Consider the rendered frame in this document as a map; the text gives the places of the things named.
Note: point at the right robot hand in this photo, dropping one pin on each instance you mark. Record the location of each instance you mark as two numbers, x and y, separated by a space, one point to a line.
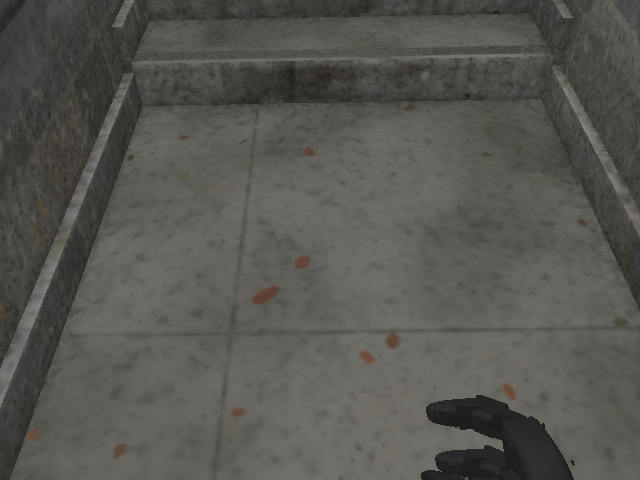
529 451

